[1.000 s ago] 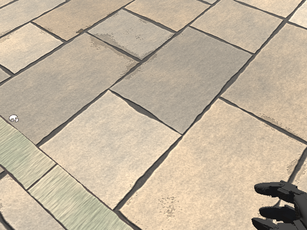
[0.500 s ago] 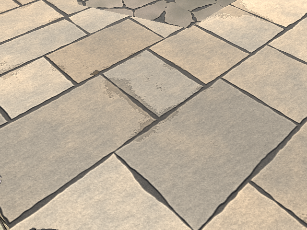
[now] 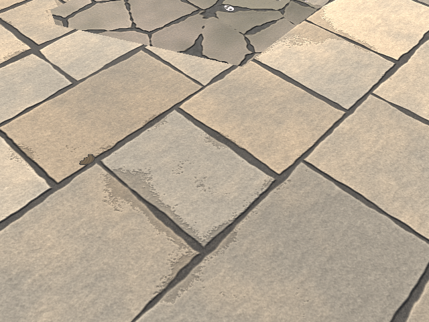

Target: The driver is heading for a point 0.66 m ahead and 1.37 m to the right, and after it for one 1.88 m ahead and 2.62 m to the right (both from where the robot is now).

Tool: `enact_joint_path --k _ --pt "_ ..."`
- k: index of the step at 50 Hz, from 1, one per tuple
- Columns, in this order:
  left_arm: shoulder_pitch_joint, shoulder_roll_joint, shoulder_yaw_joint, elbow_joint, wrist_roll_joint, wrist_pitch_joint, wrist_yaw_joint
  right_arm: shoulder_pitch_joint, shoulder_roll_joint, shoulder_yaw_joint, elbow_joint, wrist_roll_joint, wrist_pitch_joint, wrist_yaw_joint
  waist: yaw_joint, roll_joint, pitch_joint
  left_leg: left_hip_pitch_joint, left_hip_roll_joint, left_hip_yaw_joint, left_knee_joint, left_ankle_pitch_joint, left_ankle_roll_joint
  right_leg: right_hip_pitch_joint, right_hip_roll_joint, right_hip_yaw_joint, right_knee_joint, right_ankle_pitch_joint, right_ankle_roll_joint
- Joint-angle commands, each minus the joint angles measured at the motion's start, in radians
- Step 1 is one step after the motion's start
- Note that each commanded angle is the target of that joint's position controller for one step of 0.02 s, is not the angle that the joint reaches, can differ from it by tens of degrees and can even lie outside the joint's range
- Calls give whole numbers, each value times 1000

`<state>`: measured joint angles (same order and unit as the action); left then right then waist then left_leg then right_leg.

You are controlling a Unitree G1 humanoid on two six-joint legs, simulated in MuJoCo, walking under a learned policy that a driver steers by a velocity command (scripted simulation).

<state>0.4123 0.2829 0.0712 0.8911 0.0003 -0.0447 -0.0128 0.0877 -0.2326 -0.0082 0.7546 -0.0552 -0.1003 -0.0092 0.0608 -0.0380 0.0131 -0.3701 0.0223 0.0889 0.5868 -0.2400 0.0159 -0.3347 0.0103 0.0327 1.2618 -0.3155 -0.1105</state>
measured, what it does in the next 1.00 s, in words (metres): walks ahead, turning right: right foot, then left foot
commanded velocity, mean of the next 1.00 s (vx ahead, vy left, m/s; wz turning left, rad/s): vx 1.00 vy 0.00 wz -0.95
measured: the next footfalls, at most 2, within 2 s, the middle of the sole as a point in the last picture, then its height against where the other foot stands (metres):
right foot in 0.32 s outside the picture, level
left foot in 0.72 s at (264, 202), level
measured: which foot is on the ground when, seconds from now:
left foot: down 0.00-0.32, up 0.34-0.70, down 0.72-1.00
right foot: up 0.00-0.30, down 0.32-0.72, up 0.74-1.00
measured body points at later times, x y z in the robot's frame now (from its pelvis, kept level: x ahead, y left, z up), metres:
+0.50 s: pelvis +0.45 -0.08 +0.00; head +0.47 -0.07 +0.45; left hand +0.59 +0.18 -0.13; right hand +0.53 -0.37 -0.08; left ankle +0.54 +0.09 -0.63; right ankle +0.43 -0.09 -0.73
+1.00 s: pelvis +0.86 -0.24 +0.01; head +0.87 -0.25 +0.46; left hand +1.21 -0.29 -0.05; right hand +0.59 -0.38 -0.11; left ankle +0.89 -0.09 -0.73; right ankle +0.84 -0.38 -0.64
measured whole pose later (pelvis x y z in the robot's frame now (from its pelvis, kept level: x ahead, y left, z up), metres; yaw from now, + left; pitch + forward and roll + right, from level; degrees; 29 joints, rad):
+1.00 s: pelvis +0.86 -0.24 +0.01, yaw -55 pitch +1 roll +3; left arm 0.04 0.36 0.05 0.60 0.03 0.02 -0.08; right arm 0.48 -0.33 -0.06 0.86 -0.03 -0.10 0.00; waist -0.07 -0.07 0.01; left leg 0.01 0.01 0.21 0.32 -0.33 -0.03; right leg -0.78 -0.05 -0.02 1.18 -0.11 -0.09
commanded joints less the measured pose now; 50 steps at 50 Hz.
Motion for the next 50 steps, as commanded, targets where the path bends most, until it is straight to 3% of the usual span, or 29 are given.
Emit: enact_joint_path --k 1,3,6,8,10,12,14,15,16,17,18,19,20,22,24,28,31,33,34,35,36,37,38,39,40,41,44,45,50 --pt "-55 3 -1 -108 27 24 -22 197 -87 -41 38 15 -20 -4 -73 108 7 300 302 -341 -359 -5 126 -389 -121 38 51 22 10" --pt "-136 -12 -5 -152 29 48 -35 205 -67 -39 70 41 -36 1 -48 118 48 279 284 -205 -409 103 98 -438 -148 26 0 49 25" --pt "-262 -8 -19 -226 32 53 -60 176 -72 -41 84 41 -47 2 -18 133 83 227 204 23 -449 291 62 -421 -140 -34 -146 240 26" --pt "-329 12 -27 -251 24 49 -76 155 -102 -47 82 40 -51 0 -11 88 106 171 155 142 -488 352 40 -292 -108 -108 -352 373 7" --pt "-379 25 -32 -267 26 44 -86 205 -159 -56 94 42 -55 -5 -17 70 114 213 170 189 -468 634 31 -179 -52 -189 -480 420 -29" --pt "-319 71 -22 -242 24 42 -78 250 -225 -70 89 43 -36 -16 21 99 47 356 190 202 -302 1100 16 -96 29 -247 -505 341 -60" --pt "-71 136 6 -178 23 41 -62 212 -287 -87 63 31 5 -28 161 143 -89 364 239 177 58 1307 26 161 79 -221 -501 202 -109" --pt "127 180 33 -111 21 39 -44 185 -292 -90 46 23 22 -23 238 114 -175 256 236 150 358 1168 33 394 97 -164 -552 138 -140" --pt "124 229 68 -97 -10 52 -21 165 -246 -87 46 28 25 -8 229 -54 -154 34 52 145 789 380 5 545 54 -33 -657 75 -174" --pt "-25 355 77 -144 34 63 -17 295 -118 -47 -56 19 7 7 -2 -257 -192 -386 -57 43 1132 -268 -56 730 -189 488 -717 171 -335" --pt "12 357 86 -187 31 69 -8 193 -171 -43 -115 19 -21 4 84 -97 -322 -506 -48 -161 1150 -213 -46 779 -271 766 -933 -120 -412" --pt "-3 298 76 -163 28 60 5 127 -189 -40 -123 18 -38 4 58 30 -141 -550 15 -183 1025 -162 -35 615 -277 763 -1041 -192 -353" --pt "-29 246 61 -144 21 47 10 110 -184 -36 -126 14 -38 4 -4 102 -31 -488 58 -183 885 -121 -35 443 -237 678 -1045 -113 -303" --pt "-92 206 43 -150 17 14 19 143 -166 -25 -109 -15 1 3 -86 127 35 -331 99 -182 756 -127 -57 184 -145 508 -1044 62 -266" --pt "-95 184 32 -150 9 -11 13 121 -148 -20 -121 -19 37 9 -106 115 55 -258 122 -158 611 -146 -88 39 -83 415 -1067 120 -259" --pt "-78 196 44 -160 5 -29 1 -108 -92 7 -217 16 39 33 -39 50 93 -121 88 -103 196 205 -96 -78 12 319 -1101 219 -193" --pt "-47 217 57 -157 -4 -31 -5 -135 -117 1 -227 38 33 34 -1 1 40 -13 40 -108 32 340 -70 31 -18 350 -1057 371 -140" --pt "-45 228 63 -160 -2 -26 3 -93 -155 -13 -217 38 30 26 -20 -11 8 60 15 -129 -47 281 -59 132 -36 384 -966 470 -102" --pt "-55 251 67 -163 5 -25 5 -7 -192 -31 -193 39 28 15 -63 -8 -48 151 -16 -127 -47 185 -51 176 -33 389 -852 607 -80" --pt "-85 279 72 -165 11 -25 1 160 -234 -53 -154 38 23 1 -166 26 -143 329 -32 -103 -47 88 -42 163 -1 351 -639 697 -54" --pt "-131 240 59 -180 18 -35 -3 381 -286 -76 -109 26 20 -22 -279 50 -245 581 43 -152 -8 -41 -25 19 46 305 -349 618 -29" --pt "-134 59 11 -225 12 -45 2 525 -359 -92 -85 -15 15 -38 -282 313 -333 792 325 -506 -115 -456 0 -240 144 212 7 -123 -24" --pt "-20 50 -11 -282 -26 -41 2 378 -400 -104 -110 -17 18 -24 -128 537 -387 769 474 -1075 -375 -618 76 -430 139 134 168 -200 -21" --pt "-82 118 -7 -237 6 -18 9 233 -275 -87 -142 -8 25 -17 -120 294 -222 615 421 -949 -372 -724 102 -480 41 102 206 -68 -22" --pt "-140 141 -2 -238 25 -6 -4 193 -204 -70 -138 1 30 -13 -120 167 -126 492 369 -729 -344 -567 95 -464 -3 66 150 3 -12" --pt "-177 137 -1 -238 32 5 -21 196 -178 -63 -115 -2 32 -9 -113 103 -73 405 321 -570 -342 -376 77 -433 -36 57 110 27 -1" --pt "-254 73 -20 -288 40 44 -59 280 -125 -47 -16 26 6 0 -87 132 14 305 251 -286 -380 -78 34 -443 -96 50 73 58 14" --pt "-269 64 -26 -310 38 51 -64 286 -132 -48 -7 33 -5 8 -75 147 16 301 266 -238 -388 12 38 -461 -102 41 64 90 18" --pt "-433 82 -39 -382 29 59 -79 275 -154 -51 27 26 -29 11 -51 93 101 259 213 53 -478 279 21 -445 -95 -49 -187 292 16"
Velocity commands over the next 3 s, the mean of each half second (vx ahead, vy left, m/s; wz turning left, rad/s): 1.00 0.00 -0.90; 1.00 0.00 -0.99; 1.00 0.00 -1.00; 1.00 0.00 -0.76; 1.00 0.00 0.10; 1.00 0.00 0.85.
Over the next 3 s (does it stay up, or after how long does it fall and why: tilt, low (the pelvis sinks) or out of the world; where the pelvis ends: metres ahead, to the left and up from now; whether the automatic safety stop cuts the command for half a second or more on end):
stays up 0.85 -2.03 0.00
